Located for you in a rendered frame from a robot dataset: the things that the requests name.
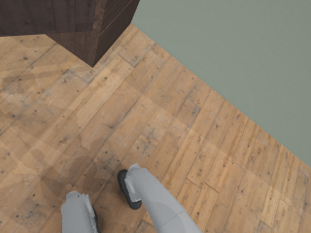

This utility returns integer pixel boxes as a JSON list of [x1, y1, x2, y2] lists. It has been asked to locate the cupboard door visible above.
[[0, 0, 97, 37]]

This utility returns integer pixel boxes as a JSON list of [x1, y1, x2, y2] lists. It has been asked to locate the robot right thigh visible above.
[[124, 167, 202, 233]]

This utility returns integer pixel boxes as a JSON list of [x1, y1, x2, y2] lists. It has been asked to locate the robot thigh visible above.
[[61, 193, 95, 233], [124, 167, 202, 233]]

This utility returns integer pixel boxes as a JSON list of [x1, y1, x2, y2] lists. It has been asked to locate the robot left thigh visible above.
[[61, 193, 95, 233]]

